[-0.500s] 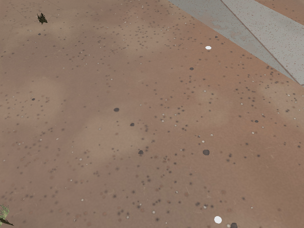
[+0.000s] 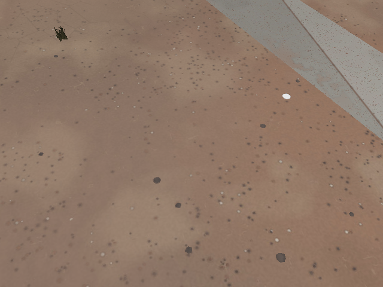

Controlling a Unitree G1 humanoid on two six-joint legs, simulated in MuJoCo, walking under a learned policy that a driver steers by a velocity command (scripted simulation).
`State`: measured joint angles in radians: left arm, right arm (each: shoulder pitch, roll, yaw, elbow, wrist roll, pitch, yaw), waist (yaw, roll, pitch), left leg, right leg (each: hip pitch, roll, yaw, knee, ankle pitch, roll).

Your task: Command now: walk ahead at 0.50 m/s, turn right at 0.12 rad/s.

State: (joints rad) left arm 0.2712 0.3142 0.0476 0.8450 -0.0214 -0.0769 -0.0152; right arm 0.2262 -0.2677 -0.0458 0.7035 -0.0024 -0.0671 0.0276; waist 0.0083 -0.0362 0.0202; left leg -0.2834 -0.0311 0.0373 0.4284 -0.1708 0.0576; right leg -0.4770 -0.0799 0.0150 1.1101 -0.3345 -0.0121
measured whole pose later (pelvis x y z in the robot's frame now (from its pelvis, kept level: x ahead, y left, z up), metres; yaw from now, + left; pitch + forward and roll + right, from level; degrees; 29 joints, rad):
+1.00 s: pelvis +0.57 -0.11 -0.01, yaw -27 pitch +1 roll +1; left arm 0.32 0.29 0.05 0.74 -0.02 -0.04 0.00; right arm 0.22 -0.27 -0.05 0.75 -0.01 -0.11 0.03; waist 0.00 -0.04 0.01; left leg -0.32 -0.04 0.01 0.48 -0.18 0.04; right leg -0.41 0.02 0.08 1.15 -0.39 -0.03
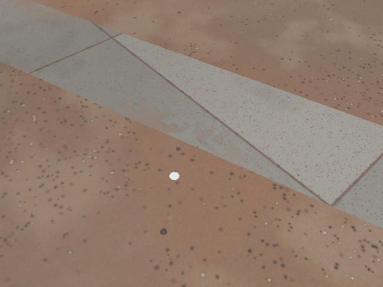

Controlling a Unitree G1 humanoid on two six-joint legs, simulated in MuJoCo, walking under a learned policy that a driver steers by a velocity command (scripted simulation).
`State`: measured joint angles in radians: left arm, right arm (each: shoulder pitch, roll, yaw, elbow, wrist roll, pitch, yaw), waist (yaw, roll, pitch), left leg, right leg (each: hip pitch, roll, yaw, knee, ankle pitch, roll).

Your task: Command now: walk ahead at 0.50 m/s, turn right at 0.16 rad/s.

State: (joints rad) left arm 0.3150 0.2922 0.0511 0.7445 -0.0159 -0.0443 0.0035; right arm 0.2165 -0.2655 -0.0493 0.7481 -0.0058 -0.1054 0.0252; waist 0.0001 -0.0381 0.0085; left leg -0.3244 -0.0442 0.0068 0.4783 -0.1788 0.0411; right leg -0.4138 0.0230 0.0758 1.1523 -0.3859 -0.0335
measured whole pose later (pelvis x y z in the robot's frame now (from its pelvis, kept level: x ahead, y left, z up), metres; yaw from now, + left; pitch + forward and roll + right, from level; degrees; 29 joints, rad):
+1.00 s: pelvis +0.53 +0.02 -0.01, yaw +19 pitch +1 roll -1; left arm 0.26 0.29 0.06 0.83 -0.02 -0.08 0.00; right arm 0.15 -0.29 -0.07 0.69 0.02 -0.04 0.04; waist 0.02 0.00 0.07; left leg -0.44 -0.06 0.03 0.61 -0.19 0.11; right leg -0.26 -0.04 -0.03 1.16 -0.48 0.01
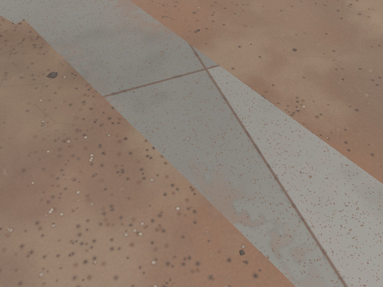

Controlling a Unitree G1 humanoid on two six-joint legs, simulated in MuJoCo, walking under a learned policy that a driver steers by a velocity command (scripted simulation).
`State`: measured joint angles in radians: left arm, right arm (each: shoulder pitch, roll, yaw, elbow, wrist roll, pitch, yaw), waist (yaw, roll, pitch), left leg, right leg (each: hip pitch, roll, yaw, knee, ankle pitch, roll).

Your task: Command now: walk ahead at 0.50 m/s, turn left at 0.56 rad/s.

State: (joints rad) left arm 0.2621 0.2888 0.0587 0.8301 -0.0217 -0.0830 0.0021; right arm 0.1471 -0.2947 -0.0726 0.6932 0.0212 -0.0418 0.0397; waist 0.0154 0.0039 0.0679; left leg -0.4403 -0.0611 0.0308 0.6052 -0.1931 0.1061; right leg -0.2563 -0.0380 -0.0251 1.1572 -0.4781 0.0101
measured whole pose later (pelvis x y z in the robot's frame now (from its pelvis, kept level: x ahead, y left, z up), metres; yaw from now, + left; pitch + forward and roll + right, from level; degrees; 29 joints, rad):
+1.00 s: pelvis +0.52 +0.12 +0.00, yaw +33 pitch +1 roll -1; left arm 0.29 0.31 0.05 0.86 -0.03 -0.08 -0.01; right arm 0.13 -0.28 -0.06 0.62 0.01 -0.04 0.03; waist 0.04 -0.01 0.07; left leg -0.44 -0.04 0.04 0.60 -0.19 0.08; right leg -0.24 -0.07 -0.03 1.12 -0.48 0.00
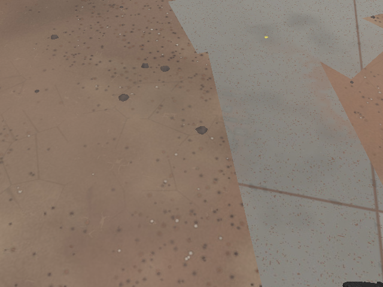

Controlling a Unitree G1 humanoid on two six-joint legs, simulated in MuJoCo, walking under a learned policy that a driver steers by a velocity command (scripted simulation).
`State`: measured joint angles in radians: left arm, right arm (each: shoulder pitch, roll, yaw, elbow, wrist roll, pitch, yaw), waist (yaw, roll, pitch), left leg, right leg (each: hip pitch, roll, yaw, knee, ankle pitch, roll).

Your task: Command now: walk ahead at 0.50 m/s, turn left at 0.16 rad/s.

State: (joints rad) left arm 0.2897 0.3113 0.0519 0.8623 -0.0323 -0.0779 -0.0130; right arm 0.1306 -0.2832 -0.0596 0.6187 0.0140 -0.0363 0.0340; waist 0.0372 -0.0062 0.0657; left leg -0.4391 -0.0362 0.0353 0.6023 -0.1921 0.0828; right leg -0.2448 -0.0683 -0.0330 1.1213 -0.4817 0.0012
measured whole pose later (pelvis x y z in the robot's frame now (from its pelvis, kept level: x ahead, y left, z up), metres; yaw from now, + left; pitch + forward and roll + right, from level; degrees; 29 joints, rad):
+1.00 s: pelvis +0.33 +0.00 +0.02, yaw -28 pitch +2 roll -1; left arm 0.20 0.32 0.08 0.66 -0.01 0.00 0.01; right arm 0.33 -0.27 -0.06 0.77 -0.01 -0.05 -0.02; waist -0.05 -0.04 -0.04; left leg -0.21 0.02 -0.03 0.42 -0.25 0.01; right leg -0.59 0.07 0.11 1.03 -0.28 0.01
